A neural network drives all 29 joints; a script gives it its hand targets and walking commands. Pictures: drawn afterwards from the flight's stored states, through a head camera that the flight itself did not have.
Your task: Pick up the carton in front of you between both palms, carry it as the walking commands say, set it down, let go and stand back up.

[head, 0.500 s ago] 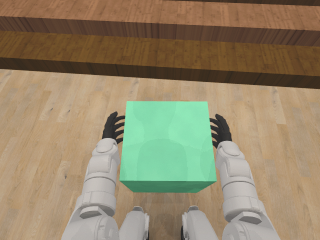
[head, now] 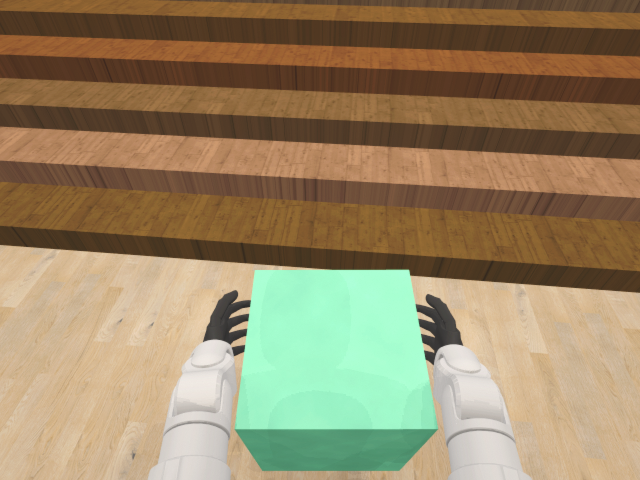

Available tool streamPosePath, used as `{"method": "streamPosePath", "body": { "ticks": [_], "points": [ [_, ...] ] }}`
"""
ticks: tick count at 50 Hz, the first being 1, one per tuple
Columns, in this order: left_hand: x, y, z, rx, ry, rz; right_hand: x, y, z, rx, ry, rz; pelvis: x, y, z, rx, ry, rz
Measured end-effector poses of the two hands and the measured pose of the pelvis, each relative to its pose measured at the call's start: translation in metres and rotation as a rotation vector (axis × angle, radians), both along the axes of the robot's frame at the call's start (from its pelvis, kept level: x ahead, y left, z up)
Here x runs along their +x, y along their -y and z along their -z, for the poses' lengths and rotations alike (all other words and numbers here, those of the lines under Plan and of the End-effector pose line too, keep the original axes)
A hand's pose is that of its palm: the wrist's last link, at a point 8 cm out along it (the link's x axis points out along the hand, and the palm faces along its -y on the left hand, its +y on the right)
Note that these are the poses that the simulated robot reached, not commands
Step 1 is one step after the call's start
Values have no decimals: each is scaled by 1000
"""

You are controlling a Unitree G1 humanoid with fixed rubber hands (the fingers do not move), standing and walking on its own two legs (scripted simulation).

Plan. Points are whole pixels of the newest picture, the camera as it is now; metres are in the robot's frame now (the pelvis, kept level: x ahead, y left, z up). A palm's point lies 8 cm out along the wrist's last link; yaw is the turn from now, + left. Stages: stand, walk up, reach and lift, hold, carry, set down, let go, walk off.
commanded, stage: reach and lift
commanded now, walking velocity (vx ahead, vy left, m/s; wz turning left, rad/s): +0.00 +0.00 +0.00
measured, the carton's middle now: (331, 376) +0.30 +0.00 -0.06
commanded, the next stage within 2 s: hold in 1.08 s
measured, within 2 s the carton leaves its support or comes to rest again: neither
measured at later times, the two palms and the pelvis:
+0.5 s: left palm (213, 344) +0.29 +0.15 +0.04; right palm (452, 350) +0.29 -0.15 +0.04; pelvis -0.01 +0.00 +0.01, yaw +0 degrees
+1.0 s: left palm (212, 337) +0.30 +0.15 +0.05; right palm (453, 342) +0.29 -0.15 +0.05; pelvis +0.00 +0.00 +0.01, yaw +0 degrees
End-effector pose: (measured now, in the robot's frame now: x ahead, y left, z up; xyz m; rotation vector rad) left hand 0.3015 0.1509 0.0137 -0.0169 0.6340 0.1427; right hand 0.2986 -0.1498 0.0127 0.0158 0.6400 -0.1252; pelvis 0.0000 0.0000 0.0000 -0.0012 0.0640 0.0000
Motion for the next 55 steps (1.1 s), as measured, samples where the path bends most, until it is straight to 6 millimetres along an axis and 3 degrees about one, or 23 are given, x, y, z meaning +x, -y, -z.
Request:
{"method": "streamPosePath", "body": {
  "ticks": [6, 21, 55],
  "points": [
    [-6, -1, -21, 16, -9, 14, -7, 0, -20, -13, -9, -12, 0, -1, -7, 0, 91, 1],
    [-12, -1, -23, 5, -20, 9, -12, -1, -23, 0, -20, -4, -15, -2, -6, 0, 149, 2],
    [-7, -1, -39, 33, -16, 31, -7, -1, -39, -23, -16, -21, 2, -2, -12, -1, 180, 0]
  ]
}}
